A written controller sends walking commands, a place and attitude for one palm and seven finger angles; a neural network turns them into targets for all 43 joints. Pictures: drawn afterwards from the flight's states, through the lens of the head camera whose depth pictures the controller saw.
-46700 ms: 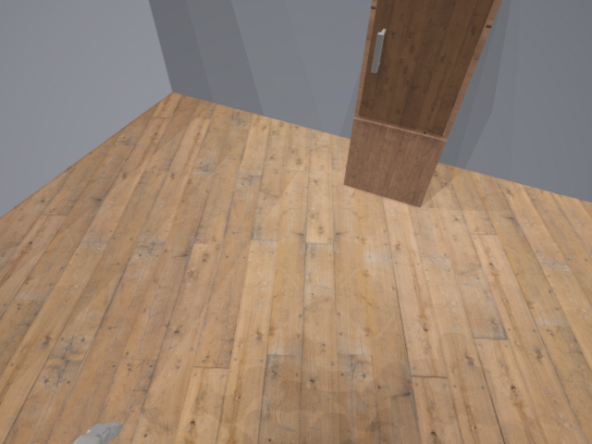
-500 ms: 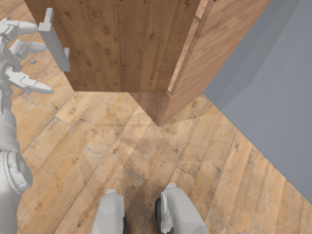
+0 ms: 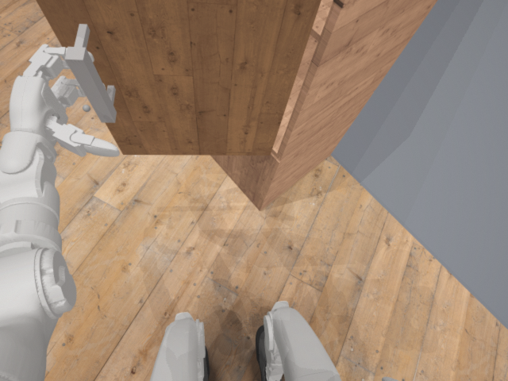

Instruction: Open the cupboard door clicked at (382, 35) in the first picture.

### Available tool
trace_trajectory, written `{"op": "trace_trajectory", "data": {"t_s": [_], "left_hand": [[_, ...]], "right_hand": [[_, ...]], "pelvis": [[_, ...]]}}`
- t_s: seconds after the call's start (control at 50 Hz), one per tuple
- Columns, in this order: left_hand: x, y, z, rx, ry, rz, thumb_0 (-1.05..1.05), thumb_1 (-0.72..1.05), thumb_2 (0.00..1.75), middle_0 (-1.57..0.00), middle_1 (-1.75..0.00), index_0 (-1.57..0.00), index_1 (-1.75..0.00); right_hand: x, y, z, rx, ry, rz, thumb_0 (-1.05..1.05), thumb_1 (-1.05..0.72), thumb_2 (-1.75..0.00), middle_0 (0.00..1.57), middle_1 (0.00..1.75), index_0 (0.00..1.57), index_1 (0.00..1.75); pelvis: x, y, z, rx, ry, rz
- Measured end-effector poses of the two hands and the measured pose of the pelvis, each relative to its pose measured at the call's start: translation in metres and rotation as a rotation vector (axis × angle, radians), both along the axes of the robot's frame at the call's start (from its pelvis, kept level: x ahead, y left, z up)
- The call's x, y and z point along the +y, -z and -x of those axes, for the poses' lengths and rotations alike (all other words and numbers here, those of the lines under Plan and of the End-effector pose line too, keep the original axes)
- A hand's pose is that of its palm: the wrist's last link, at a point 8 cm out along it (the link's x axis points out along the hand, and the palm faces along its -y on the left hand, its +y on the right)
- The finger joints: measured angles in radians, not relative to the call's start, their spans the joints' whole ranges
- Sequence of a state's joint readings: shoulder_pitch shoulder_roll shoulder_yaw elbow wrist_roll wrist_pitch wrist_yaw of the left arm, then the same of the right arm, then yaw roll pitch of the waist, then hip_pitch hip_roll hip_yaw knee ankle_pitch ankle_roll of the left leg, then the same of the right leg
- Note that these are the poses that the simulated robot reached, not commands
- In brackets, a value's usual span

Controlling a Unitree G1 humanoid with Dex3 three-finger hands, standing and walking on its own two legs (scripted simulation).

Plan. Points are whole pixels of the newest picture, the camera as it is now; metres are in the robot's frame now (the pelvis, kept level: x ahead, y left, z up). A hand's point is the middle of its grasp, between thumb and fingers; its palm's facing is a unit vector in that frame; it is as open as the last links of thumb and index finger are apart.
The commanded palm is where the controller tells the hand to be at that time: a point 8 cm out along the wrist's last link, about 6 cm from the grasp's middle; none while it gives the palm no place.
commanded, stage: slide the fingers in behind the handle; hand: left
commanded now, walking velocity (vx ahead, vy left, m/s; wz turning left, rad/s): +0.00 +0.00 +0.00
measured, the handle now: (96, 77) +0.56 +0.20 +0.05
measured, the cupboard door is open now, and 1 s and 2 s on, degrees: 52 52 53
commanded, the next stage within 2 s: close the thumb around the handle in 0.94 s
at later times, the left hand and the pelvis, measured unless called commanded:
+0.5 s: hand (111, 107) +0.51 +0.18 +0.05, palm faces -0.05 -1.00 -0.03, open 14.0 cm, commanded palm +0.49 +0.22 +0.05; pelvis +0.01 +0.00 +0.00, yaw +0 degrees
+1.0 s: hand (109, 107) +0.51 +0.18 +0.05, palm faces -0.02 -1.00 -0.03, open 14.0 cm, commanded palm +0.49 +0.22 +0.05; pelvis +0.01 -0.01 +0.00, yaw +0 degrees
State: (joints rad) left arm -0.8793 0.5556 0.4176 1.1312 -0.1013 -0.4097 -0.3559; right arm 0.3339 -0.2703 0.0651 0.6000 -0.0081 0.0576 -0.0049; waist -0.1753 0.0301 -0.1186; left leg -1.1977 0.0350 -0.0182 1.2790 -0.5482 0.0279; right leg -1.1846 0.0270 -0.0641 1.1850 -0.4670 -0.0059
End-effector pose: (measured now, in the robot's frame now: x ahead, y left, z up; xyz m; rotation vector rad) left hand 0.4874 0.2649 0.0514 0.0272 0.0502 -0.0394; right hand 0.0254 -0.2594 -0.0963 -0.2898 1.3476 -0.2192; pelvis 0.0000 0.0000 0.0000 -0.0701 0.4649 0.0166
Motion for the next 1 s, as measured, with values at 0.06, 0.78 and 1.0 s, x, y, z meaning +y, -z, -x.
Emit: {"op": "trace_trajectory", "data": {"t_s": [0.06, 0.78, 1.0], "left_hand": [[-0.004, -0.001, -0.002, -0.024, -0.002, 0.001, -0.01, -0.5, 0.3, -0.3, -1.2, -0.3, -1.2], [-0.035, 0.0, -0.001, -0.019, -0.018, -0.012, -0.01, -0.5, 0.3, -0.3, -1.2, -0.29, -1.2], [-0.03, 0.002, -0.002, -0.018, -0.018, 0.0, -0.01, -0.5, 0.3, -0.3, -1.2, -0.3, -1.2]], "right_hand": [[-0.001, 0.0, 0.0, 0.0, 0.003, 0.003, 0.01, -0.9, -0.89, 0.2, 0.3, 0.2, 0.3], [-0.004, 0.003, -0.007, -0.004, 0.007, -0.028, 0.01, -0.9, -0.89, 0.2, 0.3, 0.2, 0.3], [-0.008, 0.001, -0.006, -0.008, 0.01, -0.01, 0.01, -0.9, -0.89, 0.2, 0.3, 0.2, 0.3]], "pelvis": [[0.0, 0.001, -0.001, 0.004, 0.002, -0.001], [-0.007, -0.003, -0.006, -0.008, 0.0, -0.016], [-0.007, -0.002, -0.005, -0.004, 0.003, -0.014]]}}
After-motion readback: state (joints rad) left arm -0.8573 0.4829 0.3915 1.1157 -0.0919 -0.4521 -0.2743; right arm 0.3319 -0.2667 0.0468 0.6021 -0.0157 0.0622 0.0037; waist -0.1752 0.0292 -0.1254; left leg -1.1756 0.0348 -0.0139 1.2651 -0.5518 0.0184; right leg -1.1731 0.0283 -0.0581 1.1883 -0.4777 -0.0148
